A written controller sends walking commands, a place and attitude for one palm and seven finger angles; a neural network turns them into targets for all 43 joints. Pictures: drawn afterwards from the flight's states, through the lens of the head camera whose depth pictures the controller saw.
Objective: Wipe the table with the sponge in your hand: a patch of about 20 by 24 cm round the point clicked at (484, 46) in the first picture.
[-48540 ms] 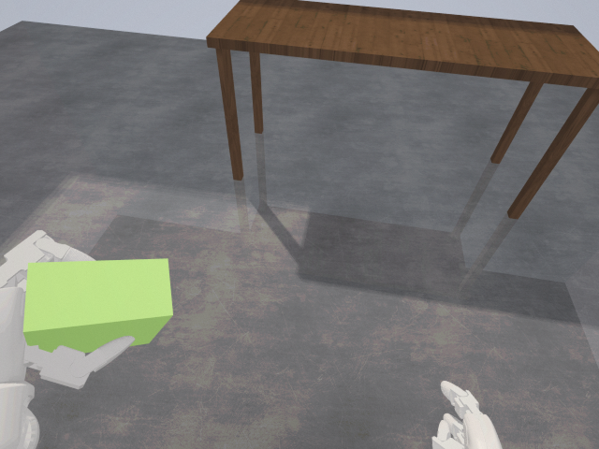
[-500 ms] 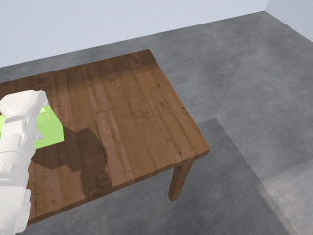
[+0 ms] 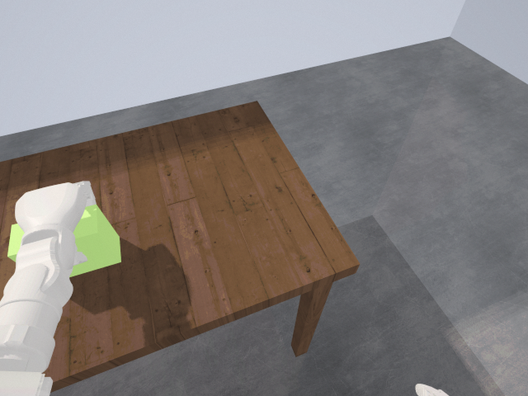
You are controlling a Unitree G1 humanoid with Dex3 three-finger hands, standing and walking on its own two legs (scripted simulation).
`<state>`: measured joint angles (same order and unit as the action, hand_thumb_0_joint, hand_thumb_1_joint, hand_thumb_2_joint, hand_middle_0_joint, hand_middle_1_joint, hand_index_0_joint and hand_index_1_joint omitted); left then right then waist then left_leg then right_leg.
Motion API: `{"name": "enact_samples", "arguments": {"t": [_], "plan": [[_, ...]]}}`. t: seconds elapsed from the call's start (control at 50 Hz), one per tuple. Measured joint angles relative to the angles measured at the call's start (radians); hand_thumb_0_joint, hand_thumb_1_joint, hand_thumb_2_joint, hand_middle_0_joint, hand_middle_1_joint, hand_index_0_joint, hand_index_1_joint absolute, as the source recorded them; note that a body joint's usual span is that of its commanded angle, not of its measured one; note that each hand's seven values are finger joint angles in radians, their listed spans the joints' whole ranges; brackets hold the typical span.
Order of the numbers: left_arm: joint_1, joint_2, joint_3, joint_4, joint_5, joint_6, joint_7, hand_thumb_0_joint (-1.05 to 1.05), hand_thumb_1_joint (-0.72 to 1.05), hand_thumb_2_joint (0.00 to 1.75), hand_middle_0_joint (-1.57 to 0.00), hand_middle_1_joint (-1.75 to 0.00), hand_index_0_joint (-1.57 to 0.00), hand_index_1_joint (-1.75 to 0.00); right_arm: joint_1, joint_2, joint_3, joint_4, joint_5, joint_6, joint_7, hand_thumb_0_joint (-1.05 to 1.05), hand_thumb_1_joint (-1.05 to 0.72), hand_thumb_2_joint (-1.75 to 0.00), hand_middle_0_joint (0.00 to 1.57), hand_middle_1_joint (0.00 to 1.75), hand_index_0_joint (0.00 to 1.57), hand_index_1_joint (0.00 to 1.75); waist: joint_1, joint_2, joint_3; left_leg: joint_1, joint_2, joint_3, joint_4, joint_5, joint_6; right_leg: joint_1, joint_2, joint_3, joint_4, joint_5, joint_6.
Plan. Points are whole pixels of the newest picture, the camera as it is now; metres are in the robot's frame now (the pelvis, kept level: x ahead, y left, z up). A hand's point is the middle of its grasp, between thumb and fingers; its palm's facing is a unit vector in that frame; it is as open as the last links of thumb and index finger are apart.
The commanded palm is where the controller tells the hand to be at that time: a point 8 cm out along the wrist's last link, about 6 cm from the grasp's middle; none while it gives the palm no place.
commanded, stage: wipe back along the middle lane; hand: left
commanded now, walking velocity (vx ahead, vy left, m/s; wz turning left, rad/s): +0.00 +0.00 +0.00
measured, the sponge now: (75, 250) +0.34 +0.36 -0.01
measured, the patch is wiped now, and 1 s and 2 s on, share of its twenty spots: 0.50 0.65 0.75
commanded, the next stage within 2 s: slide across to the third lane in 0.66 s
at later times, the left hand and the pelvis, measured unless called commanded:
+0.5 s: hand (70, 261) +0.29 +0.32 +0.04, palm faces -0.04 -0.01 -1.00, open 9.9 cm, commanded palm +0.25 +0.29 +0.07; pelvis +0.00 +0.00 +0.00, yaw +1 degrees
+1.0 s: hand (81, 276) +0.27 +0.29 +0.04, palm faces -0.06 -0.02 -1.00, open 9.9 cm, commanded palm +0.25 +0.26 +0.08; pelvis -0.01 -0.02 +0.00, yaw +1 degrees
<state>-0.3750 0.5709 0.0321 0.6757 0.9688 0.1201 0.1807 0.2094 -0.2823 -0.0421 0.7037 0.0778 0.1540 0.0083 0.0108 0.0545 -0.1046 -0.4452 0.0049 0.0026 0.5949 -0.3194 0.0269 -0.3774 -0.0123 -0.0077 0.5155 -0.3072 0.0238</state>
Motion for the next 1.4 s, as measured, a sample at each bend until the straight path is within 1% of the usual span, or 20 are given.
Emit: {"name": "enact_samples", "arguments": {"t": [0.12, 0.24, 0.36, 0.44, 0.66, 0.78, 0.88, 0.98, 1.1, 1.22, 1.28, 1.4], "plan": [[0.085, -0.013, 0.0, -0.106, -0.012, 0.015, -0.01, -0.01, -0.51, 1.07, -0.74, -1.44, -0.74, -1.47, -0.023, 0.006, 0.007, -0.018, 0.0, -0.01, 0.004, 0.01, -0.91, -0.9, 0.2, 0.3, 0.2, 0.3, 0.008, 0.001, 0.001, 0.027, -0.003, 0.002, -0.012, 0.0, 0.003, 0.029, -0.003, 0.002, -0.015, 0.002, 0.003], [0.18, -0.036, -0.017, -0.228, -0.017, 0.048, -0.003, 0.0, -0.51, 1.07, -0.74, -1.44, -0.74, -1.47, -0.039, 0.008, 0.007, -0.035, -0.001, -0.021, 0.014, 0.01, -0.91, -0.9, 0.2, 0.3, 0.2, 0.3, 0.02, 0.008, 0.0, 0.049, -0.009, 0.0, -0.015, -0.002, 0.005, 0.052, -0.008, -0.001, -0.02, 0.0, 0.004], [0.207, -0.069, -0.058, -0.29, -0.009, 0.105, 0.003, 0.0, -0.51, 1.07, -0.74, -1.44, -0.74, -1.47, -0.062, 0.009, 0.011, -0.036, -0.001, -0.021, 0.011, 0.01, -0.91, -0.9, 0.2, 0.3, 0.2, 0.3, 0.037, 0.014, 0.012, 0.06, -0.016, -0.009, -0.015, 0.002, 0.005, 0.065, -0.015, -0.01, -0.014, -0.004, 0.003], [0.222, -0.084, -0.073, -0.315, -0.006, 0.129, 0.001, 0.0, -0.51, 1.07, -0.73, -1.44, -0.74, -1.47, -0.076, 0.014, 0.017, -0.039, -0.002, -0.023, 0.006, 0.01, -0.91, -0.9, 0.2, 0.3, 0.2, 0.3, 0.043, 0.019, 0.017, 0.065, -0.017, -0.011, -0.017, 0.006, 0.003, 0.068, -0.016, -0.012, -0.008, -0.005, 0.001], [0.28, -0.11, -0.091, -0.372, 0.001, 0.155, 0.0, 0.01, -0.51, 1.07, -0.73, -1.44, -0.74, -1.47, -0.08, 0.02, 0.029, -0.041, -0.004, -0.03, -0.002, 0.01, -0.91, -0.9, 0.2, 0.3, 0.2, 0.3, 0.051, 0.027, 0.019, 0.084, -0.012, -0.015, -0.019, 0.009, -0.008, 0.078, -0.011, -0.015, 0.01, -0.013, -0.006], [0.317, -0.117, -0.083, -0.397, 0.0, 0.148, 0.003, 0.01, -0.51, 1.07, -0.73, -1.44, -0.74, -1.47, -0.079, 0.012, 0.026, -0.035, -0.006, -0.035, -0.008, 0.01, -0.91, -0.9, 0.2, 0.3, 0.2, 0.3, 0.055, 0.031, 0.02, 0.093, -0.005, -0.013, -0.022, 0.01, -0.014, 0.079, -0.005, -0.012, 0.018, -0.016, -0.011], [0.31, -0.113, -0.082, -0.395, -0.006, 0.16, -0.007, 0.01, -0.51, 1.07, -0.73, -1.44, -0.74, -1.46, -0.079, 0.006, 0.021, -0.028, -0.008, -0.038, -0.02, 0.01, -0.91, -0.9, 0.2, 0.3, 0.2, 0.3, 0.055, 0.027, 0.03, 0.102, -0.001, -0.016, -0.027, 0.015, -0.02, 0.086, 0.0, -0.015, 0.019, -0.015, -0.018], [0.28, -0.11, -0.099, -0.385, -0.004, 0.176, -0.026, 0.01, -0.51, 1.07, -0.74, -1.43, -0.75, -1.45, -0.08, -0.002, 0.013, -0.023, -0.009, -0.045, -0.031, 0.01, -0.91, -0.9, 0.19, 0.3, 0.2, 0.3, 0.056, 0.026, 0.045, 0.106, 0.0, -0.024, -0.029, 0.02, -0.024, 0.093, 0.002, -0.022, 0.017, -0.013, -0.022], [0.264, -0.129, -0.133, -0.39, 0.001, 0.168, -0.036, 0.01, -0.52, 1.07, -0.75, -1.42, -0.76, -1.44, -0.084, -0.003, 0.005, -0.016, -0.012, -0.054, -0.033, 0.01, -0.91, -0.9, 0.19, 0.3, 0.2, 0.3, 0.062, 0.039, 0.044, 0.108, -0.002, -0.025, -0.031, 0.022, -0.024, 0.095, 0.0, -0.024, 0.017, -0.012, -0.022], [0.247, -0.161, -0.165, -0.378, 0.011, 0.172, -0.021, 0.01, -0.53, 1.07, -0.77, -1.41, -0.77, -1.43, -0.095, 0.012, 0.009, -0.012, -0.011, -0.052, -0.029, 0.01, -0.91, -0.9, 0.19, 0.3, 0.2, 0.3, 0.067, 0.044, 0.035, 0.109, -0.004, -0.022, -0.034, 0.025, -0.024, 0.09, -0.003, -0.02, 0.024, -0.014, -0.022], [0.232, -0.178, -0.181, -0.366, 0.016, 0.184, -0.009, 0.01, -0.54, 1.07, -0.77, -1.4, -0.78, -1.42, -0.101, 0.019, 0.013, -0.01, -0.01, -0.05, -0.027, 0.01, -0.91, -0.9, 0.19, 0.3, 0.2, 0.3, 0.071, 0.044, 0.034, 0.109, -0.005, -0.022, -0.034, 0.027, -0.024, 0.089, -0.004, -0.021, 0.027, -0.014, -0.022], [0.19, -0.203, -0.214, -0.332, 0.021, 0.227, 0.006, 0.01, -0.54, 1.07, -0.77, -1.4, -0.78, -1.42, -0.113, 0.026, 0.022, -0.005, -0.007, -0.041, -0.024, 0.01, -0.91, -0.9, 0.2, 0.3, 0.2, 0.3, 0.074, 0.041, 0.033, 0.108, -0.007, -0.026, -0.035, 0.032, -0.026, 0.088, -0.005, -0.025, 0.031, -0.013, -0.024]]}}
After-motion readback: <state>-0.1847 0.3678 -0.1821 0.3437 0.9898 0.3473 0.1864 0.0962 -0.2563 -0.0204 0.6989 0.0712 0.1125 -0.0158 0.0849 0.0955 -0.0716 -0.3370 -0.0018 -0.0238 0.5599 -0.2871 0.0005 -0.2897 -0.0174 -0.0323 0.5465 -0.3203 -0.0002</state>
